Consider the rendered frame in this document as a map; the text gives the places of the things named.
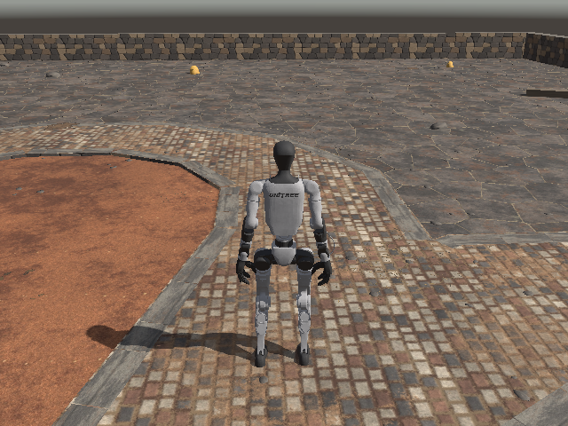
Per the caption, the left robot upper arm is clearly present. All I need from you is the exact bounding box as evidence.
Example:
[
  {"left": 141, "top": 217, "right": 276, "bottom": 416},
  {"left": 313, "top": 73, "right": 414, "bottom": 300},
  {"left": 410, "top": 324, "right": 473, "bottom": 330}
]
[{"left": 245, "top": 179, "right": 265, "bottom": 230}]

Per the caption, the robot left hand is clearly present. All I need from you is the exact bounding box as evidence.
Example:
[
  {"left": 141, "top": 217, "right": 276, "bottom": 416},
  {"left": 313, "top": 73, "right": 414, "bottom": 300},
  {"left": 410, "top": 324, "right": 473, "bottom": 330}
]
[{"left": 236, "top": 258, "right": 256, "bottom": 284}]

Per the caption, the robot right hand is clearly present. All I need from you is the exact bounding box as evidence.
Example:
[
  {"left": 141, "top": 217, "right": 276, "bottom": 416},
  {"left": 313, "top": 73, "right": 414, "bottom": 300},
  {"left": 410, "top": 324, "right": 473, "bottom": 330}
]
[{"left": 312, "top": 260, "right": 332, "bottom": 286}]

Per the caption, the left robot shin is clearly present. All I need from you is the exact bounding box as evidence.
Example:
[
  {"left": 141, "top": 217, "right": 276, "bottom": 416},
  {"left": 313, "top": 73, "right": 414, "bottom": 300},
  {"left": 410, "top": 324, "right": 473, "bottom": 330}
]
[{"left": 255, "top": 296, "right": 268, "bottom": 355}]

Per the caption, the left robot forearm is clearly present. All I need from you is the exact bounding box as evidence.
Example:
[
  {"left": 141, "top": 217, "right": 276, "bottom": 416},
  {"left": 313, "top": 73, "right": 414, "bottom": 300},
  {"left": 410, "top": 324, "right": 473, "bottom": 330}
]
[{"left": 238, "top": 216, "right": 254, "bottom": 261}]

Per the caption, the humanoid robot head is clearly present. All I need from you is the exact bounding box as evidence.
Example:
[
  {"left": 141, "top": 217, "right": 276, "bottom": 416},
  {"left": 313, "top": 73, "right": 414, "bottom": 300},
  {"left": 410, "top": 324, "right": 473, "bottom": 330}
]
[{"left": 269, "top": 140, "right": 299, "bottom": 184}]

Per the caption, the right robot upper arm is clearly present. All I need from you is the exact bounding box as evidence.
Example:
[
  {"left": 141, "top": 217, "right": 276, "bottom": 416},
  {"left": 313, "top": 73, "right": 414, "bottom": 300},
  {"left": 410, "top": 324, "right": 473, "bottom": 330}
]
[{"left": 303, "top": 179, "right": 323, "bottom": 230}]

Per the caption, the right robot forearm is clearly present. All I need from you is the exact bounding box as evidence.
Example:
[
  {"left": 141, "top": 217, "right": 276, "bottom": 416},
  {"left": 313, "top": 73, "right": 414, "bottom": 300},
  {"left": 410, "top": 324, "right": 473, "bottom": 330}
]
[{"left": 313, "top": 217, "right": 330, "bottom": 262}]

